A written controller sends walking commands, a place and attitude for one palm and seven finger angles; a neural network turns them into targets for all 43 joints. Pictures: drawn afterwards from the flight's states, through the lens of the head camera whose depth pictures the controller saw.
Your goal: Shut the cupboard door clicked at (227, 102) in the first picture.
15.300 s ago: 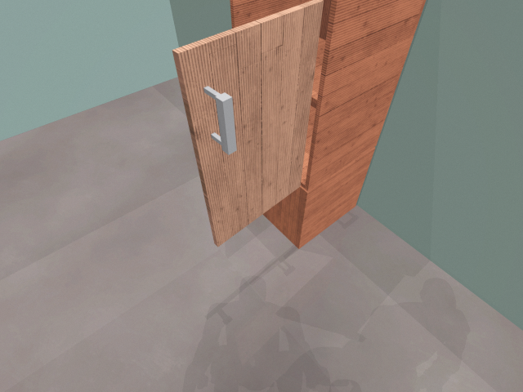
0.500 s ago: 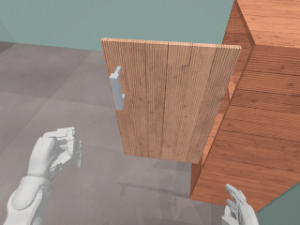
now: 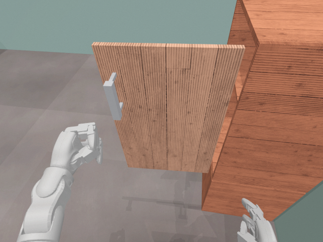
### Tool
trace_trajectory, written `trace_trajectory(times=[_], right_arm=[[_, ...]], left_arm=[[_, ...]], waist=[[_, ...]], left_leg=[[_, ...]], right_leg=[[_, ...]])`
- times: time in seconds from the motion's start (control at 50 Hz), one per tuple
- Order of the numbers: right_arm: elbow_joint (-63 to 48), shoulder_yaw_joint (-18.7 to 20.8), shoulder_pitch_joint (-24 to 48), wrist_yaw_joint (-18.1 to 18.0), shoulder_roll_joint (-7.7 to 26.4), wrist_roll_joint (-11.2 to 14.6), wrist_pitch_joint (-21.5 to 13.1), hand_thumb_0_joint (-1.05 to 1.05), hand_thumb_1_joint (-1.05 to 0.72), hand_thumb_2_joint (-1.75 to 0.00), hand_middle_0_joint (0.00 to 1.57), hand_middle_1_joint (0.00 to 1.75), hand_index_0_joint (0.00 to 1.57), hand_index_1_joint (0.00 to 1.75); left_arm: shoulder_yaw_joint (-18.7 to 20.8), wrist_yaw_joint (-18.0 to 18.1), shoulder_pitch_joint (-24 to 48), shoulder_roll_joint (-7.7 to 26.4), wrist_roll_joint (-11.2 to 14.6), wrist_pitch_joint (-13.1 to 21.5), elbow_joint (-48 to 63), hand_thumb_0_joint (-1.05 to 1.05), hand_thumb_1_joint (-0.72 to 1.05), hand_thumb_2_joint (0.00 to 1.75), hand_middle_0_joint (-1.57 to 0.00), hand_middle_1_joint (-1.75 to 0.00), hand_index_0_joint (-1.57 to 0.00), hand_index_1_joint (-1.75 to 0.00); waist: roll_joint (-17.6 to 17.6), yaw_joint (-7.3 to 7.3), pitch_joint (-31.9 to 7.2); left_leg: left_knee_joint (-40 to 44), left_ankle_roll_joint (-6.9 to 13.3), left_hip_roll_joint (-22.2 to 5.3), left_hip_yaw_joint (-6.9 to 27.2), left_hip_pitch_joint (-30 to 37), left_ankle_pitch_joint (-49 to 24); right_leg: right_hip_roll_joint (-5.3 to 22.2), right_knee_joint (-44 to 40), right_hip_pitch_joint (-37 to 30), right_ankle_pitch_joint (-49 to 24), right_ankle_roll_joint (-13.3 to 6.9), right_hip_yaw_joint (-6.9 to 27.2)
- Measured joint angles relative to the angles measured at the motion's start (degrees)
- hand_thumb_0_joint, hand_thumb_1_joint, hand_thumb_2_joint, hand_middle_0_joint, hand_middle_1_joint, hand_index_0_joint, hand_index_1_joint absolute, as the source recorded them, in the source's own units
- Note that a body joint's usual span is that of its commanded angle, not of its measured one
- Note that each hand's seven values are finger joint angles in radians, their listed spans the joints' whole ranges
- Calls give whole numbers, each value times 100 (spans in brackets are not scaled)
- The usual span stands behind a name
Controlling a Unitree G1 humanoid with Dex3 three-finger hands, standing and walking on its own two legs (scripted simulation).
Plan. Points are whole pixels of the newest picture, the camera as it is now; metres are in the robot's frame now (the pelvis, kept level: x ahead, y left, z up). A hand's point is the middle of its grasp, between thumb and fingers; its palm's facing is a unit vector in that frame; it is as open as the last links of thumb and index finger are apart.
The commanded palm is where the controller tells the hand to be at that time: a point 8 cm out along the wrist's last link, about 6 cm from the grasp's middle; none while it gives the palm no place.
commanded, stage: bring the fist close to the handle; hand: left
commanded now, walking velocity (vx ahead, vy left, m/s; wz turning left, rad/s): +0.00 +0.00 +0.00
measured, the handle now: (115, 96) +0.47 +0.17 +0.12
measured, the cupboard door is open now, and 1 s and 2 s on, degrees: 94 94 82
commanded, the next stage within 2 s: push the door shut along its arc in 0.96 s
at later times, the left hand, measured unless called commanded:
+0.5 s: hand (114, 126) +0.35 +0.14 +0.13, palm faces -0.02 -1.00 -0.02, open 3.1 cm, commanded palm +0.32 +0.19 +0.12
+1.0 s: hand (117, 125) +0.35 +0.14 +0.13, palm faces -0.02 -1.00 -0.02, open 3.1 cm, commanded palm +0.33 +0.19 +0.12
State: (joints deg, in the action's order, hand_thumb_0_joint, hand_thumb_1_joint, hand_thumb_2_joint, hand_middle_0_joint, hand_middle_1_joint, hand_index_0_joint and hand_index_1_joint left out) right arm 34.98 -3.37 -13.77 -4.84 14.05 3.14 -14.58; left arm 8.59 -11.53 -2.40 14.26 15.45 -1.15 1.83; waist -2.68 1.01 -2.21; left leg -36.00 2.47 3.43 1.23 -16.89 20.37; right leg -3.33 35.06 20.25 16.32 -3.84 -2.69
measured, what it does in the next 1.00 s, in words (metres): stands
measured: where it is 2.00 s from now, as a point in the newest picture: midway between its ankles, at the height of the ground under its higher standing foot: outside the picture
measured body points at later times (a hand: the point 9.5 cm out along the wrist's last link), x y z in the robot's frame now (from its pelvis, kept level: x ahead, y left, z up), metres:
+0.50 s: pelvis +0.00 +0.00 +0.00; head +0.01 -0.02 +0.45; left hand +0.34 +0.20 +0.13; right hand +0.17 -0.23 -0.09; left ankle -0.02 +0.09 -0.73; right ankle +0.02 -0.07 -0.73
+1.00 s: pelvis +0.01 +0.00 +0.00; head +0.01 -0.02 +0.45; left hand +0.35 +0.19 +0.13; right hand +0.16 -0.24 -0.09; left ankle -0.02 +0.09 -0.73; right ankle +0.02 -0.07 -0.73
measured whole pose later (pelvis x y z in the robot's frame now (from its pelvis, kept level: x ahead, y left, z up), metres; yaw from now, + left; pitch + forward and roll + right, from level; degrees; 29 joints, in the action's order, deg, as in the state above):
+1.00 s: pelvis +0.01 +0.00 +0.00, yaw -1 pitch +2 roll +0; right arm 35.6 -2.1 -13.8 -3.3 14.2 3.9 -8.3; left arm 5.9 -5.5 13.3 11.2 12.0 3.8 -15.6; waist -2.5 0.1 -2.3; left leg -33.3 2.4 3.2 0.5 -15.6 19.6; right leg -3.6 33.3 19.5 15.8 -4.0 -1.9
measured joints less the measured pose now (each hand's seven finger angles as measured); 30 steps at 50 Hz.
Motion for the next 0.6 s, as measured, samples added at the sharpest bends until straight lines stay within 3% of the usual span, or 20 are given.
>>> trace_trajectory(times=[0.12,0.32,0.6], right_arm=[[6,60,-67,85,35,8,75,1,-90,-90,20,30,20,30],[50,47,114,39,27,31,210,1,-90,-90,20,30,20,30],[68,56,17,138,-5,53,524,1,-90,-90,20,30,20,30]], left_arm=[[53,151,78,-94,-72,152,-25,2,90,90,-130,-150,-130,-150],[-354,354,749,-209,-233,86,-543,2,90,90,-131,-150,-131,-150],[-281,558,1685,-267,-323,99,-1672,2,90,90,-130,-150,-130,-150]], waist=[[0,18,-59],[-9,-15,76],[4,-110,-3]], left_leg=[[33,-7,-7,-7,44,22],[36,-1,21,19,13,-18],[137,-13,-3,-40,6,-38]], right_leg=[[-9,-11,-32,30,-7,11],[24,0,-5,13,-2,-18],[-3,-58,39,-11,-15,44]])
